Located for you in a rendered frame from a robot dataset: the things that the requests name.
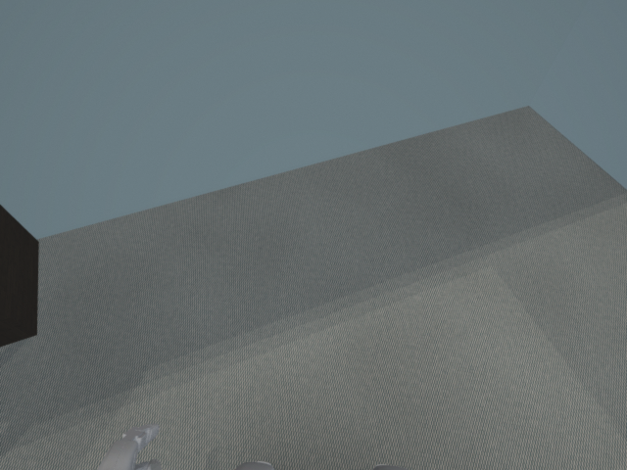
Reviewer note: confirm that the robot left hand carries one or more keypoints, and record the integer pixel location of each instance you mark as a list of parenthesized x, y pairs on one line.
[(122, 454)]

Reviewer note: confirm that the cupboard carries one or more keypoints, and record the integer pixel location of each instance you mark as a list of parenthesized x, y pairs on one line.
[(18, 281)]

